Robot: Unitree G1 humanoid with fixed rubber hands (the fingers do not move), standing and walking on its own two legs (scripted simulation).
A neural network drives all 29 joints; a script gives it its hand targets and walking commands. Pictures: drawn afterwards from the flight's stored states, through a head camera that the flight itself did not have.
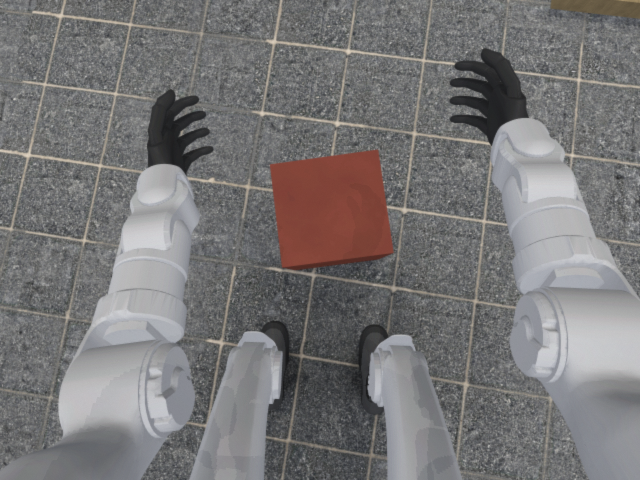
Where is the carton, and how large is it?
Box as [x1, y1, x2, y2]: [270, 150, 393, 269]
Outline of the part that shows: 377,150 270,164 282,267 291,269 301,269 380,258 393,252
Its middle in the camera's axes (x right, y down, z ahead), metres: +0.03 -0.04 +0.86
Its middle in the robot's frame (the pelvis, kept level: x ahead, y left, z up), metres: +0.47 +0.00 -0.51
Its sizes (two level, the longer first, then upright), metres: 0.210 0.200 0.250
